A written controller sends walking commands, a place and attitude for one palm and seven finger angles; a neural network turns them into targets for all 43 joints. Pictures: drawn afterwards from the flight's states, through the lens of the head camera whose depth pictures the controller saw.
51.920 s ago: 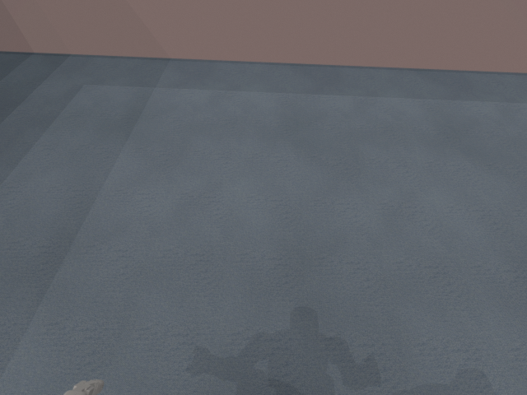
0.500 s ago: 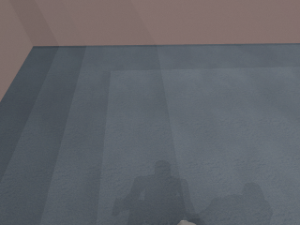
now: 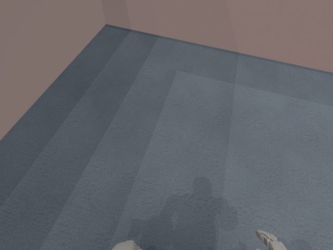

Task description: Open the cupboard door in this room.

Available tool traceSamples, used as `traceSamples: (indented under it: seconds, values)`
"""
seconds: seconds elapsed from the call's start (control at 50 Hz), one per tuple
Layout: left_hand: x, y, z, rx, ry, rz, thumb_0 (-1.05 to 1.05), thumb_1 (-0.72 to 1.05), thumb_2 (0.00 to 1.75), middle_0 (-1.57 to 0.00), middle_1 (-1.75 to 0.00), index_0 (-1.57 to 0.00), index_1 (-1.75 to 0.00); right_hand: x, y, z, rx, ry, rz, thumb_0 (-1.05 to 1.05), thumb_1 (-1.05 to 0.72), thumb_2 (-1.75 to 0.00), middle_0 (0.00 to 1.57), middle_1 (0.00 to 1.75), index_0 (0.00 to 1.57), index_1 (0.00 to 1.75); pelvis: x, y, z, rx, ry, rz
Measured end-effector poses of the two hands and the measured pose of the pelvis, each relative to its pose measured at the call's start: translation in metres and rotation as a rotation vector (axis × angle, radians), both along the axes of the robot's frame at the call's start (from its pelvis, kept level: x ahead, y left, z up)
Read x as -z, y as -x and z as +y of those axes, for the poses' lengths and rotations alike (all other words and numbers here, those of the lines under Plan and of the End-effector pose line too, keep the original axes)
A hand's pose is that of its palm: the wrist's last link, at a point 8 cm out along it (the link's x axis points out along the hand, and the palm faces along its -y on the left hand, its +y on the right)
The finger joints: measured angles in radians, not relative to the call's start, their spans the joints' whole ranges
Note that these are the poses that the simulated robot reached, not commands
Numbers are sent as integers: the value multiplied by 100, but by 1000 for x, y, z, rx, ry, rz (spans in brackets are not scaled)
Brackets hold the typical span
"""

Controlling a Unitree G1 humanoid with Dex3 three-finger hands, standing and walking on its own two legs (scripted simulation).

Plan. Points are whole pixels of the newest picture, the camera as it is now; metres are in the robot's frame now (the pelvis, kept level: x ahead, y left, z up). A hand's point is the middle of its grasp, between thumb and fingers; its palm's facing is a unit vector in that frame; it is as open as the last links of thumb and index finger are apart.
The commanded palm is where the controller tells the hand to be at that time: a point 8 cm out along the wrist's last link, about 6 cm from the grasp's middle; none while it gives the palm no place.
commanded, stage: turn to face it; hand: left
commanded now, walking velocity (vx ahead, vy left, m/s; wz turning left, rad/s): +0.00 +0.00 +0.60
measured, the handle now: out of the picture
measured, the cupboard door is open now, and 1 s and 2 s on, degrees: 40 40 40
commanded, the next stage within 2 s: none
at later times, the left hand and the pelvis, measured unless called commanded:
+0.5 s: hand out of the picture +0.07 +0.14 -0.13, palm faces +0.29 -0.92 -0.27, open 7.4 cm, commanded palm none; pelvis +0.06 -0.06 +0.03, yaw +18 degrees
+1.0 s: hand out of the picture +0.06 +0.19 -0.14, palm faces +0.56 -0.78 -0.27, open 7.4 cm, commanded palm none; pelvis +0.09 -0.05 +0.02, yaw +34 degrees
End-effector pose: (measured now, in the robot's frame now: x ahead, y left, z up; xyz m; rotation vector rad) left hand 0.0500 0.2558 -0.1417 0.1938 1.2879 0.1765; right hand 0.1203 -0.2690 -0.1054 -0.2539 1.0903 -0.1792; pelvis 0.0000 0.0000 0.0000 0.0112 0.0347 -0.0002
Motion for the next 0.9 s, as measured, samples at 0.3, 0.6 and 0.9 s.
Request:
traceSamples:
  seconds: [0.3, 0.6, 0.9]
  values:
    - [-41, -36, -26, -110, -95, -137, 0, 91, 90, -20, -30, -20, -30, 29, -39, -12, -122, -90, 125, 0, -90, -90, 20, 30, 20, 30, -7, -34, -45, -173, -5, 10]
    - [-34, 36, -73, -384, -18, -23, 0, 91, 90, -21, -30, -21, -30, 12, -124, 23, -367, -87, 169, 0, -91, -90, 20, 30, 19, 30, -22, -62, -57, -398, -36, 2]
    - [-29, 50, -31, -554, -38, -53, 1, 91, 90, -20, -30, -20, -30, -5, -168, 61, -537, 1, 89, 0, -90, -90, 20, 30, 20, 30, -20, -75, -37, -550, 7, -13]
